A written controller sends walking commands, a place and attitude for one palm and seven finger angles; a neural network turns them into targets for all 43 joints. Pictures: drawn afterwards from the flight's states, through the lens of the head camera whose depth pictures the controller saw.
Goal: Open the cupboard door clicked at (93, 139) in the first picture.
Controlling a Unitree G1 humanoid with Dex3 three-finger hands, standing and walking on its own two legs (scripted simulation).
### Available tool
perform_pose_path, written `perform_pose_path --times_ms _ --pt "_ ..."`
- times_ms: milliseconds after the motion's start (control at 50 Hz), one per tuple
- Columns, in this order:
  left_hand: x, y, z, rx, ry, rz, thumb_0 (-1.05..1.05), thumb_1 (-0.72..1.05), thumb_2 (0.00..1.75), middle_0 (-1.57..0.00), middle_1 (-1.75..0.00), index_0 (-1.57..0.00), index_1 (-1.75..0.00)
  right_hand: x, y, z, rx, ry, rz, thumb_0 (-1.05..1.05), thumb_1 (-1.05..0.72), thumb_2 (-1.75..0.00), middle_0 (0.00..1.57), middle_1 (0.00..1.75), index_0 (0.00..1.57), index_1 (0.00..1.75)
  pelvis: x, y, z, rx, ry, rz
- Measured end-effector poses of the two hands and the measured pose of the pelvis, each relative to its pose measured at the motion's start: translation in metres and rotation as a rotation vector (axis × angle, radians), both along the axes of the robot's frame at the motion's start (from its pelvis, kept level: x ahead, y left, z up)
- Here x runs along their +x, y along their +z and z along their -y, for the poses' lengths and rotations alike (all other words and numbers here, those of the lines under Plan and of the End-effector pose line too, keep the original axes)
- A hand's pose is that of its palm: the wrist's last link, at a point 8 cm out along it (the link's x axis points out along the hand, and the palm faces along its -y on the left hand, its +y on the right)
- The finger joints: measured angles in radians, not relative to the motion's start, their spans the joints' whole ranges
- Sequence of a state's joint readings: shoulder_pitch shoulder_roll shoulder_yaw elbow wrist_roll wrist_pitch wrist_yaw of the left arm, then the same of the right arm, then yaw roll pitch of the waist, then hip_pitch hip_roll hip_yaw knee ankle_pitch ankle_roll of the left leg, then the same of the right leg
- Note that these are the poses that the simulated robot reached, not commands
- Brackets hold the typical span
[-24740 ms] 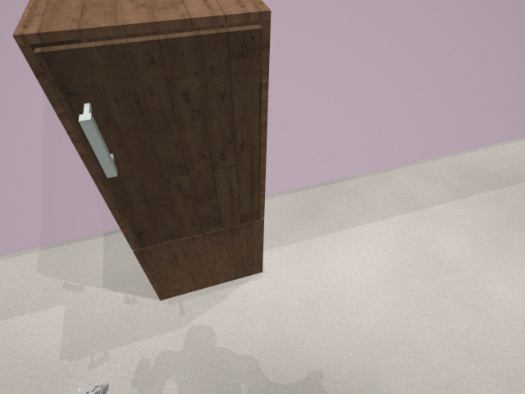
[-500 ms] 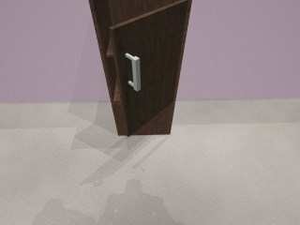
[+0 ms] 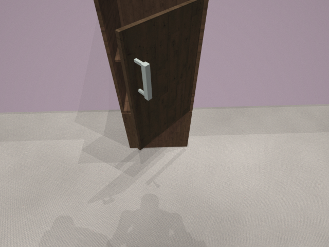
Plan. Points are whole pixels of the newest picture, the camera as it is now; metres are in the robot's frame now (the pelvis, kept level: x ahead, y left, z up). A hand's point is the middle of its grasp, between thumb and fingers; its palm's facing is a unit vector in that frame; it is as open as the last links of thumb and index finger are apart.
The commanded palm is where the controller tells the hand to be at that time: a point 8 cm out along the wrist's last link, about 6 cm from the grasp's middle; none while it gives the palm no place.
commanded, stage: walk to a spot facing it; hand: left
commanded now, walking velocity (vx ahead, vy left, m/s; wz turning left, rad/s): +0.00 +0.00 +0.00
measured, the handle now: (143, 79) +0.61 +0.11 +0.06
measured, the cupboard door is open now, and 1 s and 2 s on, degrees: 44 44 44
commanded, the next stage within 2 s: none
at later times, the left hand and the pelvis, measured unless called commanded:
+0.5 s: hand out of the picture +0.04 +0.21 -0.19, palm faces -0.07 -0.98 -0.19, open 7.4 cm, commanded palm none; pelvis +0.00 +0.03 -0.01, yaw -8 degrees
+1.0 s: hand out of the picture +0.12 +0.14 -0.17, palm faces -0.38 -0.88 -0.28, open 7.4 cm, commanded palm none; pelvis -0.04 -0.01 -0.02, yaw -26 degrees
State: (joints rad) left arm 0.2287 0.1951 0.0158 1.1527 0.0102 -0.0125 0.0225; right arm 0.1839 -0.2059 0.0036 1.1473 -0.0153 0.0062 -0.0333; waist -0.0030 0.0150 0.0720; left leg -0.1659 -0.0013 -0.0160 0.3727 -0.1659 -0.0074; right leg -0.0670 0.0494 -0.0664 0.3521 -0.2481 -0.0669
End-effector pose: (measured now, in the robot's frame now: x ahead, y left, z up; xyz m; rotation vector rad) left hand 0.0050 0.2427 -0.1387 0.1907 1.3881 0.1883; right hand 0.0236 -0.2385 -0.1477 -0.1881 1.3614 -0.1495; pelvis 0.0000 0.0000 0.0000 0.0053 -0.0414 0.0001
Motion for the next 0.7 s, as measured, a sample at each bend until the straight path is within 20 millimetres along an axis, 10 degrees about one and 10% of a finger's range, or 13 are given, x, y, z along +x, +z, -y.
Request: perform_pose_path --times_ms 440,700 --pt "0.026 -0.023 -0.010 -0.047 -0.057 -0.005 0.00 0.90 0.90 -0.20 -0.30 -0.20 -0.30 -0.025 0.000 -0.013 -0.051 -0.151 0.005 0.00 -0.91 -0.89 0.20 0.30 0.20 0.30 -0.002 -0.013 -0.017 -0.040 -0.100 -0.004" --pt "0.095 -0.005 -0.024 -0.042 -0.230 0.085 0.00 0.91 0.90 -0.20 -0.30 -0.20 -0.30 -0.078 0.012 -0.035 -0.049 -0.260 0.008 0.00 -0.91 -0.89 0.20 0.30 0.20 0.30 -0.019 -0.002 -0.030 -0.021 -0.259 -0.035"
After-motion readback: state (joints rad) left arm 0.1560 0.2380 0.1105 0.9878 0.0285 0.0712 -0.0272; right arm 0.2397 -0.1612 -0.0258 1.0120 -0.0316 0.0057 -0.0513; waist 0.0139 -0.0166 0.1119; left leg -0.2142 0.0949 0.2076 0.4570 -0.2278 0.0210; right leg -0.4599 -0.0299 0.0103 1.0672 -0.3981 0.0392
